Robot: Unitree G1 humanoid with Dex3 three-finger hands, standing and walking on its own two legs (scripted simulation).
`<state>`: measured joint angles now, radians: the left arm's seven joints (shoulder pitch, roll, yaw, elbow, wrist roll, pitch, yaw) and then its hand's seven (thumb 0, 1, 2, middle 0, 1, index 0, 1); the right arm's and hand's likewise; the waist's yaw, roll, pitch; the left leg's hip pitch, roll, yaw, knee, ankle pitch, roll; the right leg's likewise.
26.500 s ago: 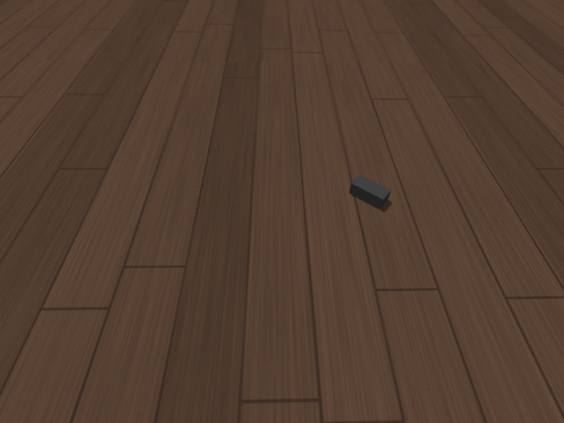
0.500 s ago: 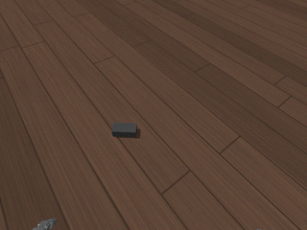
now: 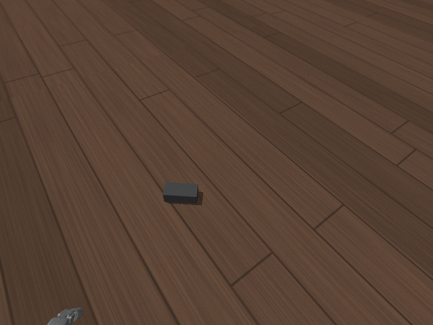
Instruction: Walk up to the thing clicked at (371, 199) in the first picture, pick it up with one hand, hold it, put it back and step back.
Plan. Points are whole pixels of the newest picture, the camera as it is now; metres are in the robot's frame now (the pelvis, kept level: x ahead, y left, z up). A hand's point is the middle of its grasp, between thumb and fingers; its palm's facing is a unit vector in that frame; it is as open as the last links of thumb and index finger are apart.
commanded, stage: walk up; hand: left
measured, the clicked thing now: (181, 192) +0.86 +0.20 -0.74
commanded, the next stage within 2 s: stand in 0.06 s
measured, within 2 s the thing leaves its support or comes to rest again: neither
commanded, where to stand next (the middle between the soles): +0.48 -0.03 m, yaw -1 degrees
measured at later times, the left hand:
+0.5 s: hand out of the picture +0.05 +0.23 -0.15, palm faces -0.03 -0.94 -0.34, open 7.3 cm
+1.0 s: hand out of the picture +0.09 +0.23 -0.15, palm faces -0.04 -0.94 -0.34, open 7.3 cm
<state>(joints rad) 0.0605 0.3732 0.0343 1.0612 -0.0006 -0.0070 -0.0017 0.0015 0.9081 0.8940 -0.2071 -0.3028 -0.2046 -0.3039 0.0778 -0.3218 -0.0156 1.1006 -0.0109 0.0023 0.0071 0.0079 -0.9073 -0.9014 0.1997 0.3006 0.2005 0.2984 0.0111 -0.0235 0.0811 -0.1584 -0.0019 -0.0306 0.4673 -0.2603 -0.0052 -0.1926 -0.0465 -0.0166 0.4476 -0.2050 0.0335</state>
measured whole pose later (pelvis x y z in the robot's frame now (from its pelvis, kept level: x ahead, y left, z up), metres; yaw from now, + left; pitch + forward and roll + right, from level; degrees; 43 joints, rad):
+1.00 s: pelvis +0.00 -0.03 +0.01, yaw +0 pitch -3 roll +0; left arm 0.09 0.36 -0.01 1.12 0.01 -0.01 -0.01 0.00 0.91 0.89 -0.21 -0.30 -0.21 -0.30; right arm 0.13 -0.35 0.00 1.13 -0.01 -0.01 0.01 0.01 -0.91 -0.90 0.20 0.30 0.20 0.30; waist 0.00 0.00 0.05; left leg -0.09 0.04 -0.04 0.32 -0.18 -0.05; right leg -0.15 -0.01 -0.03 0.34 -0.15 0.00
